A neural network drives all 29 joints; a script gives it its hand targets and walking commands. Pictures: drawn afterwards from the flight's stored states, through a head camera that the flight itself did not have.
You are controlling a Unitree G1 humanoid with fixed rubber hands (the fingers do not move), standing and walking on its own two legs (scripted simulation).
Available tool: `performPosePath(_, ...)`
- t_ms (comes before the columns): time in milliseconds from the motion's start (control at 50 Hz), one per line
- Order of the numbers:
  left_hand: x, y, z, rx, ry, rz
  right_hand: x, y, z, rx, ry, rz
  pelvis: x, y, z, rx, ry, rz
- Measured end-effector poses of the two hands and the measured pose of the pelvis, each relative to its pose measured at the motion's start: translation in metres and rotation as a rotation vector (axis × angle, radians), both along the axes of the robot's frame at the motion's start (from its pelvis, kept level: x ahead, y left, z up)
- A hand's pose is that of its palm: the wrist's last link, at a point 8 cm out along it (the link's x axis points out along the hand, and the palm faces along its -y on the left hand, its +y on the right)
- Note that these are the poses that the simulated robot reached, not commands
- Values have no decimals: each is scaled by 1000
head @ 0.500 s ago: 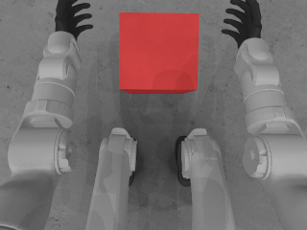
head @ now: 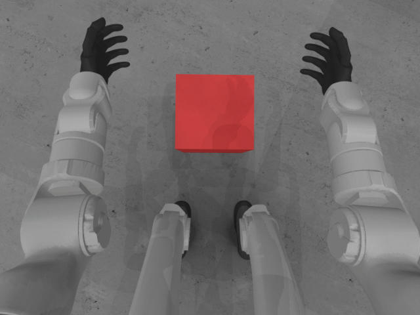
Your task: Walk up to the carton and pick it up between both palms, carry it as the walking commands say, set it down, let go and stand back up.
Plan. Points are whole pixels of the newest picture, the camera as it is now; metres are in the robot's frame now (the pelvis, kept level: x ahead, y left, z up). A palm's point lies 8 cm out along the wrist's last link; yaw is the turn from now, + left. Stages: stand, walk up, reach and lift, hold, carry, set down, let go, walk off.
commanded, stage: set down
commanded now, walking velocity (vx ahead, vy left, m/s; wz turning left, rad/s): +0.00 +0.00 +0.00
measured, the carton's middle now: (213, 119) +0.49 +0.00 -0.48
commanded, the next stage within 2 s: let go in 0.28 s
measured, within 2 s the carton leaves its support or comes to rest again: neither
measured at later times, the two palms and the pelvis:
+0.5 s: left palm (77, 80) +0.47 +0.21 -0.04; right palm (359, 87) +0.47 -0.20 -0.04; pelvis +0.03 +0.00 +0.08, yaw +1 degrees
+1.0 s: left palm out of the picture +0.31 +0.22 +0.08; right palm out of the picture +0.31 -0.23 +0.08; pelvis +0.09 -0.01 +0.16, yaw +1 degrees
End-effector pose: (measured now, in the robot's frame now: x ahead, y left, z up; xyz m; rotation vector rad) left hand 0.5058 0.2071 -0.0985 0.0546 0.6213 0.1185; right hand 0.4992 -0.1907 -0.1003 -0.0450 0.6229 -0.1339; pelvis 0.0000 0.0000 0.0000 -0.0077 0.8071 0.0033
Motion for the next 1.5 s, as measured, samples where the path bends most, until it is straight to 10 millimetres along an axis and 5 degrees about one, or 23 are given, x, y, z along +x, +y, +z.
performPosePath(220, -2, -1, 56, 0, 11, -7, 0, 0, 55, -7, 7, 12, 13, 1, 55, 2, -29, 1)
performPosePath(420, -14, -3, 55, 32, 53, -17, -11, 0, 55, -48, 51, 38, 24, -1, 74, 3, -34, 3)
performPosePath(540, -48, 3, 66, 95, 91, -39, -41, -11, 66, -105, 91, 85, 37, -4, 88, 7, -78, 3)
performPosePath(820, -136, 15, 145, 95, 137, -65, -131, -36, 145, -88, 134, 91, 73, -8, 139, 11, -339, 6)
performPosePath(1120, -233, 24, 193, 85, 174, -61, -227, -43, 197, -91, 177, 84, 100, -2, 172, 7, -679, 2)
performPosePath(1500, -252, 26, 205, 85, 196, -78, -244, -37, 208, -80, 187, 94, 96, 4, 174, 8, -899, 0)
